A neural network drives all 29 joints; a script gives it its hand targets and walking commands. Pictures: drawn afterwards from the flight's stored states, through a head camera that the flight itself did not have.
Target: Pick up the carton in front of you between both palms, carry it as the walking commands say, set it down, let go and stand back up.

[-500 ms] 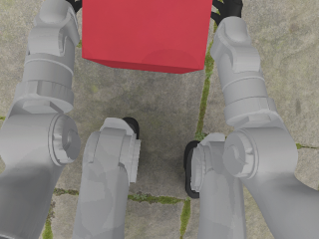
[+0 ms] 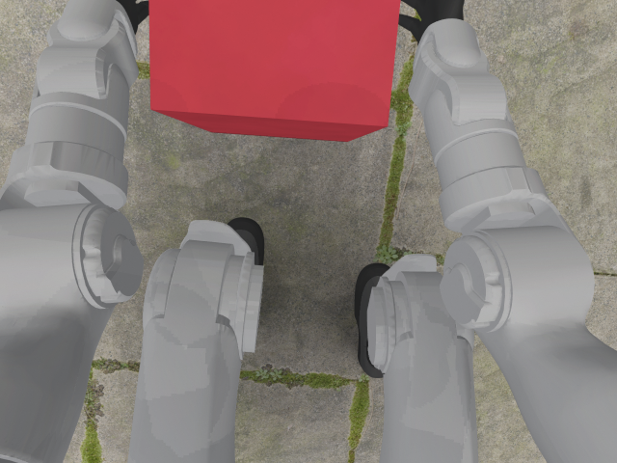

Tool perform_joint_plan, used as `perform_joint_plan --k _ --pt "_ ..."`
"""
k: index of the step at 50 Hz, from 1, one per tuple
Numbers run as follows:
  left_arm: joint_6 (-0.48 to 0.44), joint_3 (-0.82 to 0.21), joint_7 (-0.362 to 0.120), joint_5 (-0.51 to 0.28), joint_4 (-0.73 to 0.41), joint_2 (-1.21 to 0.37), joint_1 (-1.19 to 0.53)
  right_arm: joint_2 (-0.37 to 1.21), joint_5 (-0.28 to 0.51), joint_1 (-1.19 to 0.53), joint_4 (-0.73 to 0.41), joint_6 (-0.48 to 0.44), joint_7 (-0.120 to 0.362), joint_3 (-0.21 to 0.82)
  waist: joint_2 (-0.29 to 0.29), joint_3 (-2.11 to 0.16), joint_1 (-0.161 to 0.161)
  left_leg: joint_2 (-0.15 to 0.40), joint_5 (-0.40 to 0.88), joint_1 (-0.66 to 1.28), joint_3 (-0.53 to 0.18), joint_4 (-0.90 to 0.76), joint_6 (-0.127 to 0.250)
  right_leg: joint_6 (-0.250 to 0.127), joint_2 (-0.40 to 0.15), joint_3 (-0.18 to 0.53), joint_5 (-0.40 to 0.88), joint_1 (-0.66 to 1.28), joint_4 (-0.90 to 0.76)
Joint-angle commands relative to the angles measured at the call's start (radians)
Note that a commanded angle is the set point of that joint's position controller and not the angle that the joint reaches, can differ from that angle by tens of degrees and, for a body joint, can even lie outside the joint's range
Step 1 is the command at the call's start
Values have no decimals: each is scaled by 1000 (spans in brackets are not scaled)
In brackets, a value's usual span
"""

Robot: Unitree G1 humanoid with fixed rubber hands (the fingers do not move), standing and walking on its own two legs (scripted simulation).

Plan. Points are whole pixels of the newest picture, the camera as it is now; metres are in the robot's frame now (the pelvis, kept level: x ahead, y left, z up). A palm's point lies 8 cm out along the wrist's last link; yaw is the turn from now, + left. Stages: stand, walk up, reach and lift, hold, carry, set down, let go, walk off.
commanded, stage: set down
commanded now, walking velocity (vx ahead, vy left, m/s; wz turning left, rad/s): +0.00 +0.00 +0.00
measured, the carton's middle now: (281, 41) +0.52 +0.12 -0.25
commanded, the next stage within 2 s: let go in 1.78 s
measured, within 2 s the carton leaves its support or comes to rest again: neither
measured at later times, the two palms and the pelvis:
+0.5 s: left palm (115, 22) +0.49 +0.29 -0.19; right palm (442, 32) +0.55 -0.04 -0.18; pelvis +0.00 +0.00 +0.00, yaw +1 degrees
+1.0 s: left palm out of the picture +0.50 +0.33 -0.10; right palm out of the picture +0.56 -0.04 -0.09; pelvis +0.00 +0.01 +0.03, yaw +2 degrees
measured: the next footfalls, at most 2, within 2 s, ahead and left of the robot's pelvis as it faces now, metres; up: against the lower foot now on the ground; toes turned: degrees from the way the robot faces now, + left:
none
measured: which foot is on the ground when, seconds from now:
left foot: down 0.00-1.00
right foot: down 0.00-1.00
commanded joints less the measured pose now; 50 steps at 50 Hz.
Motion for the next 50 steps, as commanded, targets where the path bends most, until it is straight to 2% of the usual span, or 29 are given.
perform_joint_plan --k 1,12,17,20,23,25,28,31,36,40,44,50 --pt "-23 -217 -227 -49 -50 -713 -458 756 43 -547 -87 -31 235 267 -46 -941 104 -90 249 580 82 -119 47 -48 14 -108 159 212 -201" --pt "-21 -130 -220 20 31 -594 -381 620 -25 -460 -8 -27 235 176 -49 -772 76 -86 157 494 57 -129 53 -56 3 -102 96 160 -205" --pt "-38 -78 -195 46 66 -463 -334 479 -53 -407 18 -35 213 136 -45 -728 70 -77 126 490 57 -126 47 -49 -7 -99 81 184 -199" --pt "-75 -12 -141 40 109 -235 -288 286 -47 -347 15 -48 163 112 -42 -740 73 -61 123 512 64 -121 37 -31 -24 -100 85 247 -196" --pt "-151 67 -11 2 142 223 -211 -144 -4 -246 9 -78 55 77 -13 -791 85 -35 146 579 72 -117 21 -4 -52 -92 114 308 -185" --pt "-194 40 39 -55 138 299 -275 -191 56 -284 -5 -92 26 116 4 -858 91 -25 216 620 64 -107 19 3 -65 -78 167 332 -173" --pt "-230 -23 56 -150 119 334 -334 -199 136 -325 -25 -104 24 186 3 -946 83 -14 320 661 47 -82 22 0 -87 -69 246 355 -153" --pt "-237 -85 40 -223 98 331 -332 -185 181 -328 -68 -105 29 230 1 -1011 77 -11 392 712 39 -68 22 -1 -101 -73 296 378 -138" --pt "-215 -110 22 -277 72 343 -272 -198 185 -275 -142 -93 15 227 18 -1160 65 -16 443 833 50 -73 15 1 -99 -107 304 423 -135" --pt "-185 -100 31 -268 -7 344 -225 -196 150 -234 -235 -72 -6 194 36 -1323 54 -31 453 979 67 -105 11 -2 -82 -140 267 447 -171" --pt "-131 -77 42 -225 -134 335 -195 -184 125 -201 -329 -31 -30 147 85 -1473 48 -56 434 1115 101 -167 5 -14 -56 -165 214 466 -245" --pt "-83 -55 33 -161 -142 244 -175 -159 62 -139 -219 5 -23 50 147 -1229 1 -58 247 959 105 -289 -4 -29 -58 -152 91 357 -359"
